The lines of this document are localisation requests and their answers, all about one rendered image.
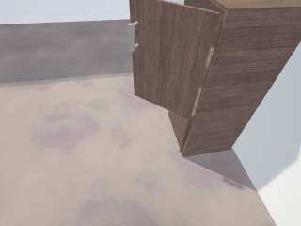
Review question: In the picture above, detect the cupboard door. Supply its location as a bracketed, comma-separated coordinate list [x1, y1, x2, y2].
[129, 0, 220, 120]

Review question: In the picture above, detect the handle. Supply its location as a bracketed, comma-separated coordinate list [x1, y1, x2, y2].
[127, 21, 139, 52]

